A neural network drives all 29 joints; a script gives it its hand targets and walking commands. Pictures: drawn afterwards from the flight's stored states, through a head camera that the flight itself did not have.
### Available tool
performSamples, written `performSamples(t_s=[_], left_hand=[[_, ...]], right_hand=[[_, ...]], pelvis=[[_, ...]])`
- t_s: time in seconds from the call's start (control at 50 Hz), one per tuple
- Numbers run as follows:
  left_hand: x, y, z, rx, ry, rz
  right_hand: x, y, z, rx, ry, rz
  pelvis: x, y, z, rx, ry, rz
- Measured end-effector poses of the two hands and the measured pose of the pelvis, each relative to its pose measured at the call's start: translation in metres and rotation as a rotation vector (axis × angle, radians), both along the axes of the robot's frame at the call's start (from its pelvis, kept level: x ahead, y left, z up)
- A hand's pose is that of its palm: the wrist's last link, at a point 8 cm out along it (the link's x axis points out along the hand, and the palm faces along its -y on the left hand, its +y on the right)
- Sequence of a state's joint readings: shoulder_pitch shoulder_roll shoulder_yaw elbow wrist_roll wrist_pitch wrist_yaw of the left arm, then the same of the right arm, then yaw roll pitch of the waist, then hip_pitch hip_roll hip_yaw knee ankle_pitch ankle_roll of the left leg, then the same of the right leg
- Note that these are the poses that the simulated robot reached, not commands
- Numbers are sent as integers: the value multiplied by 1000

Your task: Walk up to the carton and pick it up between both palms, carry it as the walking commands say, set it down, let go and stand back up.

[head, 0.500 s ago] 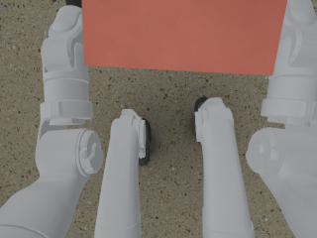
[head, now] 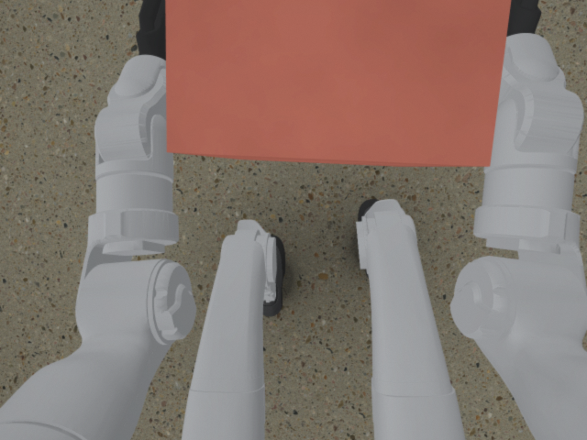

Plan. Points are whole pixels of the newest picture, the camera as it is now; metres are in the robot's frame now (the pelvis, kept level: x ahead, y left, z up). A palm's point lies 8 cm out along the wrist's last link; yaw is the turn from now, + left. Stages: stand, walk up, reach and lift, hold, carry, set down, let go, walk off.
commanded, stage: reach and lift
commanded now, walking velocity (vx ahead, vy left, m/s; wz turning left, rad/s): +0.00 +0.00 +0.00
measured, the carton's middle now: (328, 36) +0.54 -0.04 -0.12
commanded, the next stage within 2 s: none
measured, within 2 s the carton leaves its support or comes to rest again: neither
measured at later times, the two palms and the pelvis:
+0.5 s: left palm (118, 57) +0.49 +0.14 -0.01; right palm (537, 36) +0.47 -0.20 -0.01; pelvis +0.01 +0.01 +0.06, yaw +0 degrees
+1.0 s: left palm (63, 57) +0.46 +0.14 +0.07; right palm out of the picture +0.44 -0.21 +0.07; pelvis +0.02 -0.01 +0.12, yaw -1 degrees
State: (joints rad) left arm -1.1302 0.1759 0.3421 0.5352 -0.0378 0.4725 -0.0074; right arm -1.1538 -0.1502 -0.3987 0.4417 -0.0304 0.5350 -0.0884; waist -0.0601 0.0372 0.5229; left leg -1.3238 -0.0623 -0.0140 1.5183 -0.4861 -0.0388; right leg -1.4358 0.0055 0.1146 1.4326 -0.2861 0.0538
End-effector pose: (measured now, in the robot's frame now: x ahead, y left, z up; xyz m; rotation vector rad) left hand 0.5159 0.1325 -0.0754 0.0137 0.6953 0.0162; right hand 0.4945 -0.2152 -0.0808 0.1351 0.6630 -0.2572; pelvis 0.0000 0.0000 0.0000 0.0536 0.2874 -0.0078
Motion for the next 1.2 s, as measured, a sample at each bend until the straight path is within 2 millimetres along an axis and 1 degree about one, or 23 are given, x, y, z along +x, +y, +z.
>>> performSamples(t_s=[0.26,0.44,0.64,0.92,1.0,1.06,1.12,1.2], left_hand=[[-11,8,33,-4,10,-8],[-19,11,60,0,9,-17],[-32,7,92,11,8,-23],[-49,2,134,5,12,-22],[-53,3,150,-2,15,-25],[-55,4,164,-7,24,-26],[-59,5,182,-12,38,-27],[-59,6,216,-13,37,-32]], right_hand=[[-12,8,35,-10,11,0],[-22,11,62,-14,11,-1],[-36,7,92,-8,10,-1],[-50,1,136,-10,12,7],[-54,1,152,-11,15,6],[-58,2,167,-8,23,2],[-61,3,185,-1,35,-2],[-64,4,217,13,34,-14]], pelvis=[[6,4,31,-18,-43,2],[13,6,54,-27,-82,3],[18,4,79,-28,-136,2],[20,-6,111,-20,-188,-8],[23,-8,121,-20,-184,-10],[30,-9,128,-20,-161,-11],[42,-9,136,-21,-114,-8],[64,-10,148,-30,-81,2]])
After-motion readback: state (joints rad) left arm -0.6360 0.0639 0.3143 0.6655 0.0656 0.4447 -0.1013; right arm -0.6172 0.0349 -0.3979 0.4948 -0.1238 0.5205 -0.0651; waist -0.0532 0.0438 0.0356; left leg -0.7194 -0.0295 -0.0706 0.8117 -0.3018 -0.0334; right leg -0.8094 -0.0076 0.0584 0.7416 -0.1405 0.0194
